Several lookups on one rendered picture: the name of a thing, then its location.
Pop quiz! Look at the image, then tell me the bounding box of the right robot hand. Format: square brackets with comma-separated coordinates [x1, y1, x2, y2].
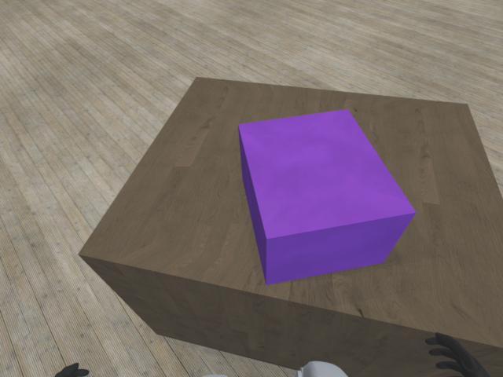
[425, 332, 490, 377]

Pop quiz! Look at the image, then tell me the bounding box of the right robot thigh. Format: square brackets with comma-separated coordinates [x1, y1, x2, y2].
[296, 361, 348, 377]

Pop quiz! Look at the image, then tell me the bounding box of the pedestal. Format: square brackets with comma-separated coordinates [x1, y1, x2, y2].
[78, 77, 503, 377]

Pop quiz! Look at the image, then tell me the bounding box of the carton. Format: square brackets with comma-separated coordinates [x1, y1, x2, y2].
[238, 109, 416, 285]

